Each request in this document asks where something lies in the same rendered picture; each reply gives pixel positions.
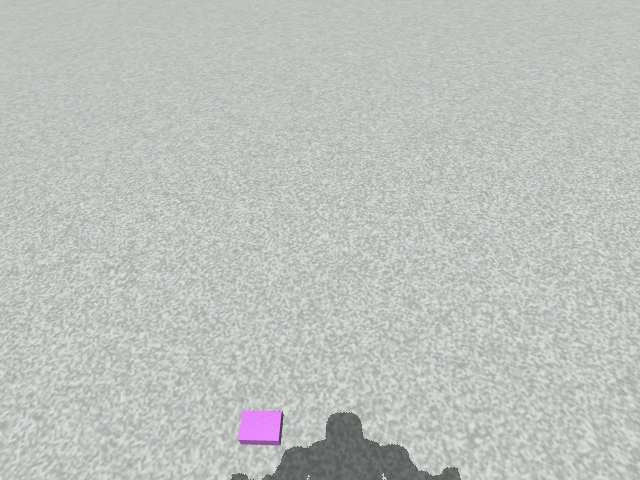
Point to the small box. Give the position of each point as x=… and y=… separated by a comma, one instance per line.
x=261, y=428

